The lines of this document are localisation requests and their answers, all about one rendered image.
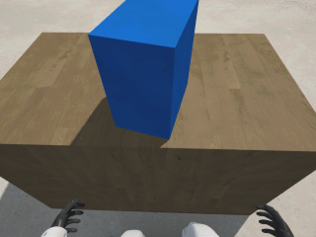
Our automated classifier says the pedestal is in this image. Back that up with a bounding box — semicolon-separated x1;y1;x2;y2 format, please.
0;32;316;215

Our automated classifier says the left robot hand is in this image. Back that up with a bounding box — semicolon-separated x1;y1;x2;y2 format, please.
50;197;85;233

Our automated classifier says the robot right thigh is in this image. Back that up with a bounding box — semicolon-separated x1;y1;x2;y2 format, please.
182;223;219;237

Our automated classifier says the robot left forearm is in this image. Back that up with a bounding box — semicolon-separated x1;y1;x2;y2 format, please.
41;226;67;237

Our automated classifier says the right robot hand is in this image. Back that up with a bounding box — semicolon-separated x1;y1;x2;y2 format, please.
256;204;294;237

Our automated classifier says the carton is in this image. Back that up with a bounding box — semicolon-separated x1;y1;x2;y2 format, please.
88;0;199;139

